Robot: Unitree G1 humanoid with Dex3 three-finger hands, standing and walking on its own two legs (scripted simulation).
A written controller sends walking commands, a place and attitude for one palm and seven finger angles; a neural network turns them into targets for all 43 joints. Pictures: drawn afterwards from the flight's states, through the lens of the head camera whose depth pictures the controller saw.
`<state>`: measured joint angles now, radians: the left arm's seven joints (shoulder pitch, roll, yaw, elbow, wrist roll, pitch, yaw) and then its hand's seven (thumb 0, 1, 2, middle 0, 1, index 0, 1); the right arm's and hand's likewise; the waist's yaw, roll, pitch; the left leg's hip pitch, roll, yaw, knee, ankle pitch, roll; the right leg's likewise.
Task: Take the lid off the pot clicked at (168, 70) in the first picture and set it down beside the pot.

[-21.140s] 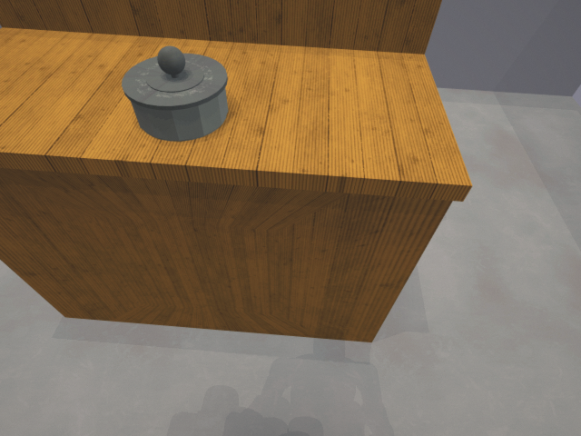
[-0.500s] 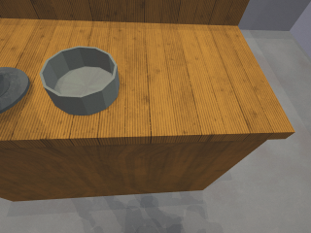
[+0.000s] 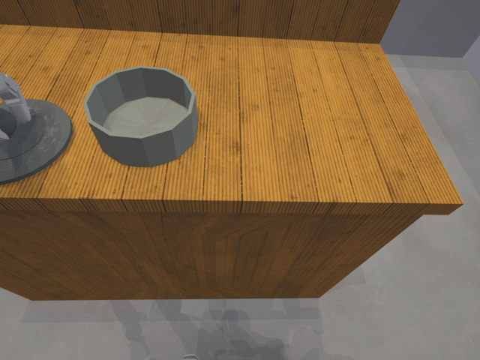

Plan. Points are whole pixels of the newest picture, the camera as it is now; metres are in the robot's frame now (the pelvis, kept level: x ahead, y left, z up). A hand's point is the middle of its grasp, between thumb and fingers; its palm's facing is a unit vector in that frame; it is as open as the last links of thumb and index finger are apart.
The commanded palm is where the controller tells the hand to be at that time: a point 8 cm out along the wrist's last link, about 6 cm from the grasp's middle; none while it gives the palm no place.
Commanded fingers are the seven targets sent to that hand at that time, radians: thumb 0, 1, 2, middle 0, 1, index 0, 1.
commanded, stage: open the fingers wide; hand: left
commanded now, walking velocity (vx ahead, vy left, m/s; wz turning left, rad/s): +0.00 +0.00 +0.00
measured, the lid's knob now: out of the picture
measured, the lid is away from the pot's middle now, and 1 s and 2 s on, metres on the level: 0.22 0.22 0.22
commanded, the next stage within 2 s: raise the empty hand in 0.72 s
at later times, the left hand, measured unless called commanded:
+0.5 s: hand out of the picture +0.45 +0.36 +0.14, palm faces -0.39 -0.15 -0.91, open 10.2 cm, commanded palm +0.48 +0.36 +0.21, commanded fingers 0.00 -0.08 0.78 -0.41 -0.74 -0.41 -0.74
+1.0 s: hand out of the picture +0.45 +0.37 +0.16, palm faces -0.33 -0.16 -0.93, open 11.0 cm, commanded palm +0.47 +0.37 +0.23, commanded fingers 0.00 -0.09 0.82 -0.43 -0.71 -0.43 -0.71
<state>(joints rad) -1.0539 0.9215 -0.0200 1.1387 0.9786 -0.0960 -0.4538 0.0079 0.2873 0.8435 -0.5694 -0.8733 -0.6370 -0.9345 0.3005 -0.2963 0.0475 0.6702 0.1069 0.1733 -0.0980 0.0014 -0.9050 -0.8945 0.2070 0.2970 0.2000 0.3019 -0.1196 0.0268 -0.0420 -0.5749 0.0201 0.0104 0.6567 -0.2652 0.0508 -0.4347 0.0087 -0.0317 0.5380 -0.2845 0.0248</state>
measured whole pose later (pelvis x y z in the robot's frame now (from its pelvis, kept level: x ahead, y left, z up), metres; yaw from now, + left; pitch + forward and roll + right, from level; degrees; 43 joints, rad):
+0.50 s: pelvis +0.01 +0.00 +0.00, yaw +0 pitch +11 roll -3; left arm -1.06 0.95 0.00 1.13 0.97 -0.10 -0.46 0.00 0.02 0.78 -0.45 -0.80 -0.46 -0.80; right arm 0.32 -0.30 0.04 0.68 0.11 0.20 -0.09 0.00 -0.91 -0.89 0.21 0.30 0.20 0.30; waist -0.12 0.03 -0.04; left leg -0.58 0.02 0.02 0.66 -0.28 0.05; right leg -0.45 0.00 -0.02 0.54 -0.29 0.03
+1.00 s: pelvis +0.01 +0.00 +0.00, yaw +0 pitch +11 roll -3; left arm -1.05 0.96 0.03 1.08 0.97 -0.10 -0.47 0.00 -0.09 0.81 -0.44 -0.71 -0.44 -0.71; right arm 0.30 -0.29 0.04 0.66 0.11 0.21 -0.09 0.00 -0.91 -0.89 0.21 0.30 0.20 0.30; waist -0.12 0.02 -0.05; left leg -0.58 0.02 0.02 0.66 -0.28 0.06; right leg -0.43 0.01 -0.02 0.53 -0.29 0.03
